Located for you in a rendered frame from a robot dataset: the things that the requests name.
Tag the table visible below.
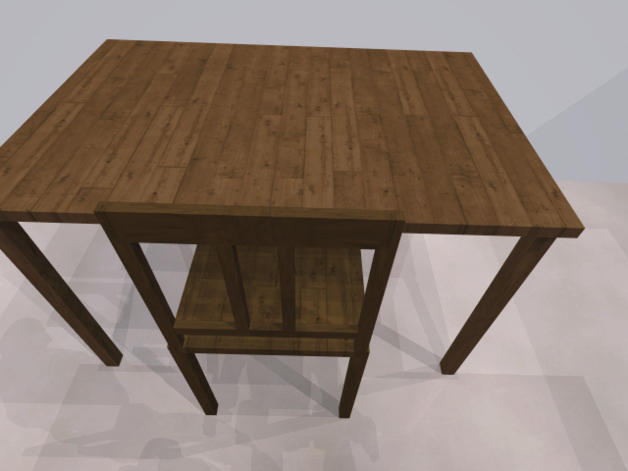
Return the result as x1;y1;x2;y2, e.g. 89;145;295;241
0;39;585;375

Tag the chair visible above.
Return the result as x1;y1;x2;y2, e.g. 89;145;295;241
93;201;405;418

